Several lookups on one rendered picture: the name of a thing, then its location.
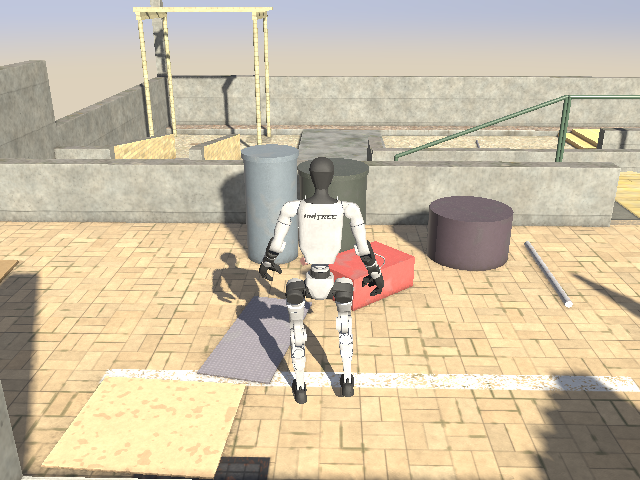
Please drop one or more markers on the right robot upper arm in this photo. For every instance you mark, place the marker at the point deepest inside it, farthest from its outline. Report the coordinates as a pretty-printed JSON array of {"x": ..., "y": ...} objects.
[{"x": 352, "y": 211}]

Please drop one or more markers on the left robot shin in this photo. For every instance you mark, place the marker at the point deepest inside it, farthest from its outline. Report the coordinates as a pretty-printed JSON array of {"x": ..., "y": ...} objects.
[{"x": 298, "y": 360}]

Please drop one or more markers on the left robot forearm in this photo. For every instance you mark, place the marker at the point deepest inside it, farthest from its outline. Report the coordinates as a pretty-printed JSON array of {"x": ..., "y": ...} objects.
[{"x": 269, "y": 256}]

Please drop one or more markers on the right robot forearm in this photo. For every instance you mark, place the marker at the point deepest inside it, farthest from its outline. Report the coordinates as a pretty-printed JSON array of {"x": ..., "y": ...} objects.
[{"x": 371, "y": 263}]

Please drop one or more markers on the robot right hand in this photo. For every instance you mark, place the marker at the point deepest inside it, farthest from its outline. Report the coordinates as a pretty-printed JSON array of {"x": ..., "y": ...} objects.
[{"x": 379, "y": 282}]

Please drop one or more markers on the left robot upper arm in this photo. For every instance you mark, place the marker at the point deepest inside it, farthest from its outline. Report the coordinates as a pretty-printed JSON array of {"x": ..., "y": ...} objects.
[{"x": 289, "y": 209}]

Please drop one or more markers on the robot right thigh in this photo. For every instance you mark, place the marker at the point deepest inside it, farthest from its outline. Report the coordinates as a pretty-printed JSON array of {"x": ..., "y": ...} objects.
[{"x": 343, "y": 294}]

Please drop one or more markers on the robot left hand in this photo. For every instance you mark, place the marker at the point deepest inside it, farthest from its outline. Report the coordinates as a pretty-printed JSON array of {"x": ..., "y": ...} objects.
[{"x": 263, "y": 271}]

